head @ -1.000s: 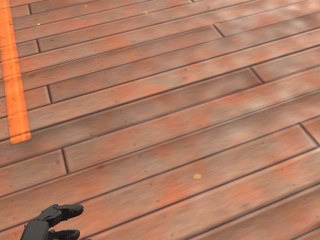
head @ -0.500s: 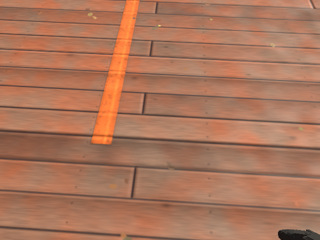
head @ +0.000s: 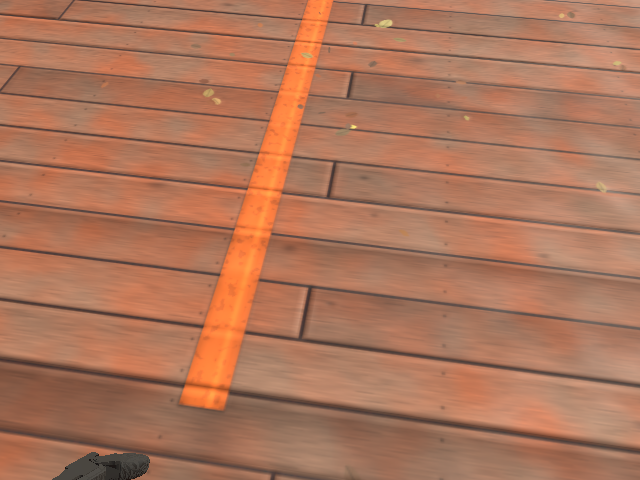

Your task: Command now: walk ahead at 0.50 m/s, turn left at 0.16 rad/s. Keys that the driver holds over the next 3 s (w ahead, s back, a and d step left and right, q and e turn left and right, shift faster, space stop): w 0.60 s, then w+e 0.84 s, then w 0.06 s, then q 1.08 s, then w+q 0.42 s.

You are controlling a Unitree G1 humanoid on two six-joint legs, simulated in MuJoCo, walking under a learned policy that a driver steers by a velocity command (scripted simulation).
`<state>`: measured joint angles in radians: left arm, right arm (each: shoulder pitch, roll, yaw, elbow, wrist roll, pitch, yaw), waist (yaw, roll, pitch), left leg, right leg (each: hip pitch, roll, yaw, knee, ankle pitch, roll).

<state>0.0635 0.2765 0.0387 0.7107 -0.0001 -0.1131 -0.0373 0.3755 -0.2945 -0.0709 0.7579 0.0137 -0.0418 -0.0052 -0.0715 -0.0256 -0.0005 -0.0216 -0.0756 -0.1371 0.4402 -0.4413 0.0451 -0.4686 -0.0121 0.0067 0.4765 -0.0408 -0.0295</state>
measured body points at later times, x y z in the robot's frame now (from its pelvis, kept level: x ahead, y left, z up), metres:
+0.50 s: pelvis +0.27 +0.00 +0.01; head +0.30 +0.01 +0.46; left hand +0.25 +0.29 -0.12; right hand +0.52 -0.21 -0.06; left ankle +0.42 +0.13 -0.71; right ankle +0.12 -0.12 -0.73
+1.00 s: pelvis +0.54 +0.01 +0.01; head +0.57 +0.00 +0.46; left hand +0.76 +0.22 -0.09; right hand +0.53 -0.27 -0.12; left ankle +0.42 +0.13 -0.73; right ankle +0.70 -0.14 -0.69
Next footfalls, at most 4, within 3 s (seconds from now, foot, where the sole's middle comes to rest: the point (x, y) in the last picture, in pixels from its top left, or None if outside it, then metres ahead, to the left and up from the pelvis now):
0.54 left None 0.46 0.13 -0.76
1.08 right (367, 365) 0.74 -0.14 -0.76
1.54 left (313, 254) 1.07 -0.03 -0.76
2.00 right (399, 264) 1.02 -0.25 -0.76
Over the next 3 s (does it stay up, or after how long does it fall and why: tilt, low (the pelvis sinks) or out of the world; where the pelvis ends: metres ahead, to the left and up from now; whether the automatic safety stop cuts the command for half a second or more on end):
stays up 1.07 -0.10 0.01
